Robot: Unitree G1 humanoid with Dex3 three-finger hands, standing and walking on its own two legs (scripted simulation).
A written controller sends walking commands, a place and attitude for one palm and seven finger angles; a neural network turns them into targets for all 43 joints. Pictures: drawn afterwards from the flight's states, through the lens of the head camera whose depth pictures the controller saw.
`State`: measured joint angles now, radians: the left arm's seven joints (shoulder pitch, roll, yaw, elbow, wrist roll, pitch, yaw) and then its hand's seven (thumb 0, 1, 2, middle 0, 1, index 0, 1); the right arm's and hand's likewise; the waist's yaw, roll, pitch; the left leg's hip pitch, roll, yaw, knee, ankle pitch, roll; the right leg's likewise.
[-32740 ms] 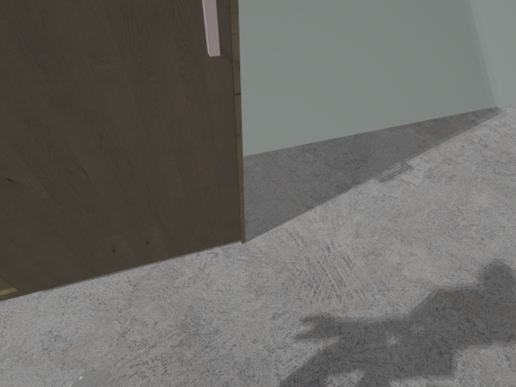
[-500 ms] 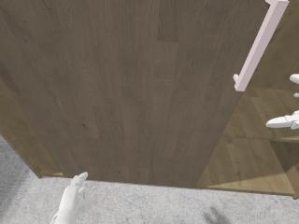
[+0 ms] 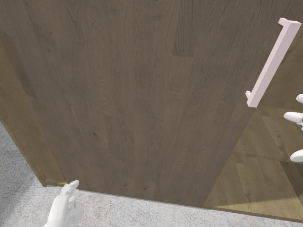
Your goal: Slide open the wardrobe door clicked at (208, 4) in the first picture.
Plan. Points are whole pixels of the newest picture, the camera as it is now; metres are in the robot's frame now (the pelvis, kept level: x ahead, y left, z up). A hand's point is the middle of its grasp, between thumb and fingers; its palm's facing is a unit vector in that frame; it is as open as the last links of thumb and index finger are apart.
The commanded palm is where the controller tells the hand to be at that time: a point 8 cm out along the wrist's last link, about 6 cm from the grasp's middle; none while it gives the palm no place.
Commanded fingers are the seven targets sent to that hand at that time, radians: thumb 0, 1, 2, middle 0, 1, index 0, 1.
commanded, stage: draw the hand back to the body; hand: right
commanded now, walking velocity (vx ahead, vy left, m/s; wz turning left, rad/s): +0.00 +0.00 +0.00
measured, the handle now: (266, 66) +0.47 -0.30 +0.27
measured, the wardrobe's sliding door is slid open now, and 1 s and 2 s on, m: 0.67 0.67 0.67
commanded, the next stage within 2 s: step back with the hand held close in 1.22 s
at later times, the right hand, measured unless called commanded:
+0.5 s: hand out of the picture +0.21 -0.30 +0.19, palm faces +0.56 +0.78 -0.28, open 12.2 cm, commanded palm +0.17 -0.33 +0.19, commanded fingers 0.00 -0.32 -0.62 0.22 0.64 0.22 0.64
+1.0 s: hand (281, 175) +0.19 -0.25 +0.16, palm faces +0.46 +0.80 -0.38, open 7.7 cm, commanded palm +0.15 -0.29 +0.18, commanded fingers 0.00 -0.90 -0.90 0.20 0.30 0.20 0.30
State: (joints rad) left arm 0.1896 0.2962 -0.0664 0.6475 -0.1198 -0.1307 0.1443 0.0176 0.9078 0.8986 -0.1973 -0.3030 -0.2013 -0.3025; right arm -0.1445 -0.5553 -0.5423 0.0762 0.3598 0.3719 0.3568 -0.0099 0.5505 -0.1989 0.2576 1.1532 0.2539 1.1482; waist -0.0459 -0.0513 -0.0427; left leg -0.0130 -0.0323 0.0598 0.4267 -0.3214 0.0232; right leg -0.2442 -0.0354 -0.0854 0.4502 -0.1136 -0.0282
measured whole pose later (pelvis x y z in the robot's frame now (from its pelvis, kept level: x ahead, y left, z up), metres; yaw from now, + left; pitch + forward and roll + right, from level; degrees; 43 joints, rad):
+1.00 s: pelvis +0.01 +0.01 +0.00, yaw +0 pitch -6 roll +0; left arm 0.19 0.24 0.00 0.67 -0.01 -0.15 0.08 0.02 0.91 0.90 -0.20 -0.30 -0.20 -0.30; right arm 0.51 -0.33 -0.31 -0.39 0.07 -0.09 -0.12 0.01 -0.80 -0.86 0.22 0.36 0.21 0.35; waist -0.06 -0.07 0.01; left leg 0.06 -0.04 0.06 0.34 -0.30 0.04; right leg -0.18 -0.03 -0.08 0.39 -0.11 -0.02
